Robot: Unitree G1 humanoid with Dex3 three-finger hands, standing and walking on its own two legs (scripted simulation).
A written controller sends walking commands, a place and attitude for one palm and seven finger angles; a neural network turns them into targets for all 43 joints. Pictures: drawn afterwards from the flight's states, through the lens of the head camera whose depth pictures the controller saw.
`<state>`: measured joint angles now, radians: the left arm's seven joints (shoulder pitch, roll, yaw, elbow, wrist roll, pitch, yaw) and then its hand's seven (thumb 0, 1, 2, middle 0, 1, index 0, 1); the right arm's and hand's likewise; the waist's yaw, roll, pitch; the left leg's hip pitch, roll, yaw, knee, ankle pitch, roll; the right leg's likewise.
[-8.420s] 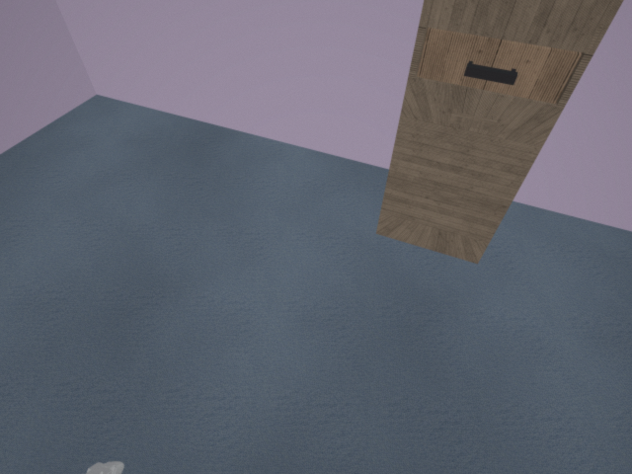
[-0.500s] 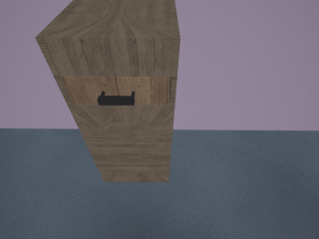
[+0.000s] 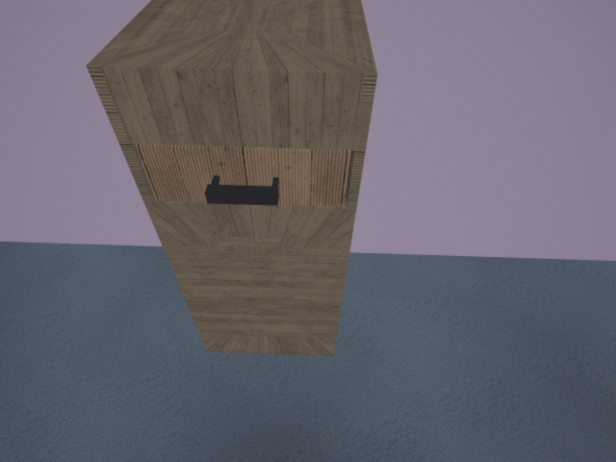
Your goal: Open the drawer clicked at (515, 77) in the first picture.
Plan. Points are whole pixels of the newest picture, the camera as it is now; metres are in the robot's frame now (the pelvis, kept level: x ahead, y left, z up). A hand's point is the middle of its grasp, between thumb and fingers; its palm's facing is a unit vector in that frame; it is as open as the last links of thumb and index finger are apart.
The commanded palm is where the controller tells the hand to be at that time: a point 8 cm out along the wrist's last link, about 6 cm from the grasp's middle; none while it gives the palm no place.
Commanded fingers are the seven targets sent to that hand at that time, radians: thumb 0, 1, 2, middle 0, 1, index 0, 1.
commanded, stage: look again from close up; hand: left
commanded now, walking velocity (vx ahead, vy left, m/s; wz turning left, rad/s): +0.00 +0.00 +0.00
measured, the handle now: (244, 187) +0.57 +0.16 +0.02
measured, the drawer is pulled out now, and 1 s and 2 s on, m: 0.00 0.00 0.00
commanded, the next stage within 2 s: shuffle to correct the standing spot in 0.12 s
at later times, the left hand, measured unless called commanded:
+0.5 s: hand out of the picture +0.00 +0.16 -0.18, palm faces +0.00 -0.98 -0.19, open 7.4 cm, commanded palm none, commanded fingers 0.00 0.90 0.90 -0.20 -0.30 -0.20 -0.30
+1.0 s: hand out of the picture +0.05 +0.16 -0.18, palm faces +0.02 -0.97 -0.24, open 7.4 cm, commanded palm none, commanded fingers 0.00 0.90 0.90 -0.20 -0.30 -0.20 -0.30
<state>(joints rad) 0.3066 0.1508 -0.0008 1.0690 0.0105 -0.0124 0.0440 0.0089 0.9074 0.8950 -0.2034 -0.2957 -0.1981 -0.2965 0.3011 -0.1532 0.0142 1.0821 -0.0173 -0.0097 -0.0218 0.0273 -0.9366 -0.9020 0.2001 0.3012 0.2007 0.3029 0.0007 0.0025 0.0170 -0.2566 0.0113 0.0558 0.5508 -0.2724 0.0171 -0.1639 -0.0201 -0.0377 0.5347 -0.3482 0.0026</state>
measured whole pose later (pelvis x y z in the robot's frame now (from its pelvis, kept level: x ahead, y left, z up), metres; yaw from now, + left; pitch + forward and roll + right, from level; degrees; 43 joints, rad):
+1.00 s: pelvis +0.03 -0.03 -0.01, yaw -2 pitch +0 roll +0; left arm 0.29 0.16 0.02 0.98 0.02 -0.01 0.06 0.01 0.91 0.89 -0.21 -0.30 -0.20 -0.30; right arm 0.16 -0.17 -0.02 0.97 -0.01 0.03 -0.02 0.01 -0.91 -0.90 0.20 0.30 0.20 0.30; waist 0.02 0.01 0.05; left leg -0.34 0.04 0.07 0.67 -0.32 0.01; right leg -0.18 0.03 -0.04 0.58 -0.40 -0.03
